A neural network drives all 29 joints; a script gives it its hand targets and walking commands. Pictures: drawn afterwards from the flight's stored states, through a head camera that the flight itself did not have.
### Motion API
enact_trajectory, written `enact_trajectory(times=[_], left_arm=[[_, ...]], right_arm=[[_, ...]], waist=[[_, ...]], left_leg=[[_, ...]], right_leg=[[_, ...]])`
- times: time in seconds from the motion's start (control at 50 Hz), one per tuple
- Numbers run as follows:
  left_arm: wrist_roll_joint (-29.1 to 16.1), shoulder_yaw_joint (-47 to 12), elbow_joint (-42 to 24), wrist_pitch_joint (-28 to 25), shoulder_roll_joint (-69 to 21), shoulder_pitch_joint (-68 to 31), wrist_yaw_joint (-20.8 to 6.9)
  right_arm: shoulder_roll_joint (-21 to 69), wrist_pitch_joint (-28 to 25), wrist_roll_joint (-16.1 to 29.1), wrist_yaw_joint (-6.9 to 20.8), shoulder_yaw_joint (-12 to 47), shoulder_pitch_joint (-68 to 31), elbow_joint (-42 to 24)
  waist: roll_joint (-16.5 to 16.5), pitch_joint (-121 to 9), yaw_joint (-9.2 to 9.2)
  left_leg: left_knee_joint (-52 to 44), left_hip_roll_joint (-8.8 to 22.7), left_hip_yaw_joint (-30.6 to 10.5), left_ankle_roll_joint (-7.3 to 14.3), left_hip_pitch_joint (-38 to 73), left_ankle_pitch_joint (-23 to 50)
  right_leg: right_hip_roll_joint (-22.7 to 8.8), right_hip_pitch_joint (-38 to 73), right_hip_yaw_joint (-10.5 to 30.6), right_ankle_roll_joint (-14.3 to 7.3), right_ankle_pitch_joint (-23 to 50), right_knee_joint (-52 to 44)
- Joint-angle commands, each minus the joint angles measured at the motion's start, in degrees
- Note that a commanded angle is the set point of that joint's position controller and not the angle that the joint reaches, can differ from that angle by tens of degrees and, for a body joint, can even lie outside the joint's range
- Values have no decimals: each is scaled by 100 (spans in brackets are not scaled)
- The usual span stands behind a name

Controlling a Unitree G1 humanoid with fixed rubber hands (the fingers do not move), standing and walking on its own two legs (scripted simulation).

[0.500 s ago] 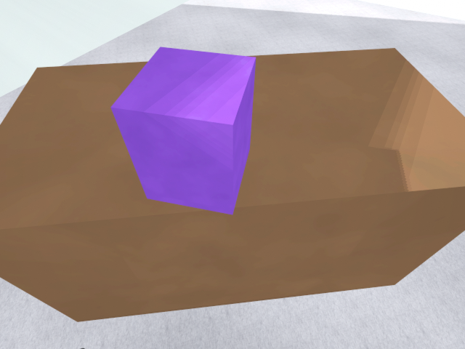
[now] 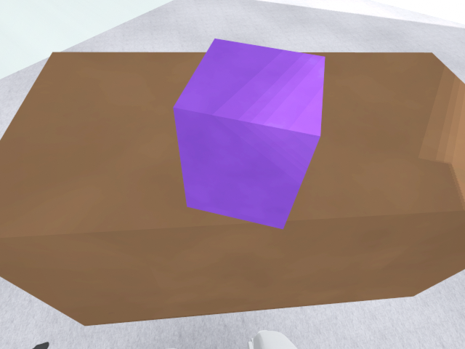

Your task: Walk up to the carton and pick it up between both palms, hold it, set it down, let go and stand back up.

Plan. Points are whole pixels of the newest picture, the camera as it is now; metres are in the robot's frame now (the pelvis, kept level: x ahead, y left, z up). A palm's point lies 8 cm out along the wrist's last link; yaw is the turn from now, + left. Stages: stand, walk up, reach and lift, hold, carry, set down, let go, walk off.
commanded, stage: walk up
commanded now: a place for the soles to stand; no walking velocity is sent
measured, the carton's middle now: (250, 137) +0.46 -0.04 +0.10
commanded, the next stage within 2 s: none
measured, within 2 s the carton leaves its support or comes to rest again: neither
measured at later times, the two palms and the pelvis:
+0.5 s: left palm (39, 341) +0.16 +0.31 -0.07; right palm out of the picture +0.13 -0.31 -0.06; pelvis +0.03 +0.01 +0.03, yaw -1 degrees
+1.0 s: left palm out of the picture +0.07 +0.30 -0.09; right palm out of the picture +0.10 -0.29 -0.09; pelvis +0.04 +0.01 +0.03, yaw +1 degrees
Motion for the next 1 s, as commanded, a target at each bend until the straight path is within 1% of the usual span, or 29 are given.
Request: enact_trajectory(times=[0.0, 0.04, 0.06, 0.08, 0.1, 0.12, 0.14, 0.18, 0.2, 0.24, 0.28, 0.34, 0.36, 0.38, 0.42, 0.44, 0.46, 0.52, 0.54, 0.64, 0.7, 0.72, 0.76, 0.8, 0.82, 0.84, 0.88, 0.94, 0.98], left_arm=[[-19, 220, -434, -56, 867, 304, -76], [88, 214, -439, -26, 949, 213, -125], [70, 275, -517, -93, 1139, 62, -152], [48, 307, -567, -122, 1505, -238, -157], [-15, 223, -591, -117, 1380, -520, -169], [-91, 118, -541, -155, 1200, -595, -155], [-80, 103, -431, -175, 1178, -698, -155], [-171, 5, -390, -156, 1016, -940, -127], [-182, 7, -324, -156, 1067, -1029, -155], [-163, 2, -172, -137, 1034, -1096, -142], [-192, -74, 13, -118, 850, -1144, -146], [-189, -87, 373, -110, 811, -1100, -162], [-178, -89, 408, -139, 924, -1212, -187], [-168, -102, 505, -141, 764, -1393, -217], [-160, -138, 747, -115, 677, -1434, -207], [-205, -120, 831, -127, 798, -1324, -221], [-188, -108, 1009, -147, 749, -1402, -222], [-157, -98, 1062, -201, 816, -1493, -226], [-188, -124, 1151, -207, 747, -1534, -208], [-99, -77, 1405, -193, 760, -1273, -217], [-109, -79, 1453, -259, 622, -1173, -190], [-140, -133, 1447, -313, 607, -1070, -188], [-131, -105, 1408, -320, 532, -1169, -167], [-104, -33, 1393, -313, 735, -1316, -165], [47, -6, 1318, -368, 790, -885, -148], [24, -47, 1225, -395, 710, -811, -125], [52, -17, 1118, -368, 742, -980, -142], [29, -29, 1078, -384, 709, -841, -84], [12, 4, 995, -396, 745, -872, -84]], right_arm=[[-1650, -162, 111, -163, -401, -485, -665], [-1537, -108, 238, -126, -254, -642, -803], [-1464, -91, 205, -127, -235, -207, -721], [-1217, -59, 309, -100, -195, -124, -722], [-1468, -21, 400, -148, -235, -217, -631], [-1545, 16, 412, -159, -290, -259, -538], [-1499, -9, 366, -154, -261, -176, -386], [-1552, -128, 309, -181, -276, -166, -177], [-1586, -189, 269, -199, -277, -243, -113], [-1567, -203, 308, -161, -291, -396, 90], [-1558, -213, 251, -99, -217, -867, 99], [-1412, -209, 397, -102, -148, -928, 296], [-1351, -229, 410, -111, -150, -815, 345], [-1354, -223, 338, -82, -145, -1084, 445], [-1544, -220, 325, -107, -208, -1179, 445], [-1593, -232, 280, -91, -202, -1285, 547], [-1488, -259, 272, -87, -250, -1302, 564], [-1309, -299, 355, -79, -151, -1188, 755], [-1419, -299, 272, -90, -169, -1308, 875], [-1201, -214, 289, -138, -182, -1381, 970], [-1204, -247, 299, -141, -223, -1479, 1140], [-1259, -254, 280, -130, -211, -1303, 1168], [-1276, -266, 265, -113, -216, -1299, 1232], [-1207, -283, 264, -132, -246, -1243, 1270], [-1170, -267, 187, -64, -322, -1051, 1306], [-1177, -254, 157, -16, -323, -1010, 1275], [-1037, -213, 184, -3, -345, -1136, 1221], [-967, -233, 118, -25, -348, -993, 1220], [-1077, -260, 137, -30, -358, -902, 1253]], waist=[[1285, -490, 247], [1200, -523, 427], [717, -528, 282], [-331, -787, 190], [-196, -926, 145], [-564, -817, 242], [-674, -921, 132], [-271, -906, 85], [-455, -911, 111], [-316, -1021, 39], [369, -903, 228], [451, -1081, 272], [142, -1079, 256], [499, -877, 257], [321, -844, 218], [648, -883, 347], [87, -844, 262], [476, -911, 179], [334, -997, 197], [269, -493, 208], [-123, -776, 316], [162, -766, 260], [74, -693, 203], [-66, -732, 218], [78, -1113, 169], [391, -928, 141], [105, -628, 60], [-87, -346, 156], [92, -247, 232]], left_leg=[[-952, 1491, -1082, 1054, 63, 4014], [-915, 1249, -843, 613, -610, 2588], [-532, 1041, -704, 392, -728, 2405], [-152, 355, -301, 41, -505, 790], [-115, -73, -284, 108, 343, -341], [-269, -128, -455, 141, 475, -334], [-532, -46, -449, 103, 375, -167], [-1105, 286, -637, 167, 833, 1540], [-1242, 505, -820, 245, 569, 2179], [-1391, 663, -833, 199, 895, 2205], [-1644, 774, -815, 428, 527, 2623], [-1717, 621, -555, 182, 775, 2960], [-1911, 635, -630, 116, 914, 2842], [-2013, 619, -534, 135, 803, 2570], [-2165, 722, -637, 207, 803, 2114], [-2326, 728, -733, 220, 652, 1670], [-2390, 764, -752, 255, 788, 1848], [-2356, 622, -523, 136, 901, 2153], [-2340, 652, -578, 212, 971, 2188], [-2634, 563, -635, 190, 643, 622], [-2638, 597, -701, 295, 861, 728], [-2575, 545, -687, 206, 965, 971], [-2655, 616, -736, 267, 811, 877], [-2594, 493, -712, 183, 922, 1027], [-2429, 331, -608, 293, 913, -22], [-2452, 363, -700, 363, 875, -337], [-2243, 208, -601, 334, 771, -471], [-2208, 191, -520, 249, 492, 165], [-2485, 303, -884, 343, 260, 196]], right_leg=[[-251, 871, -105, -17, 765, -1471], [-249, 1705, -88, -167, 2102, -2384], [-544, 1997, 308, -291, 2370, -3166], [-1303, 1602, 1695, -538, 2422, -3369], [-1414, 933, 1727, -952, 2733, -3242], [-1499, 850, 1711, -1105, 2937, -3289], [-1521, 1261, 1354, -989, 3197, -3239], [-1101, 1135, 745, -586, 4028, -2871], [-858, 1488, 368, -434, 4337, -2647], [-860, 1408, 311, -251, 3878, -2833], [-679, 1717, 140, -157, 3539, -2832], [-784, 1941, 146, -197, 4032, -3121], [-881, 1919, 153, -149, 3990, -3153], [-791, 1768, 118, -101, 3673, -3304], [-714, 1755, 59, -96, 3427, -3385], [-693, 1905, 71, -109, 2995, -3413], [-718, 1790, 93, -72, 3067, -3528], [-861, 1873, 215, -158, 3485, -3650], [-790, 1885, -14, -94, 3639, -3614], [-842, 1488, 277, -83, 2452, -4050], [-729, 1541, 118, -16, 2240, -4083], [-826, 1423, 292, -86, 2389, -4178], [-797, 1597, 162, -64, 2586, -4213], [-856, 1428, 199, -111, 2192, -4192], [-707, 1651, 38, -206, 1028, -4110], [-743, 1399, 151, -222, 789, -4102], [-747, 883, 289, -276, 249, -4211], [-839, 1012, 195, -333, 701, -4182], [-751, 1338, 89, -260, 1201, -3861]])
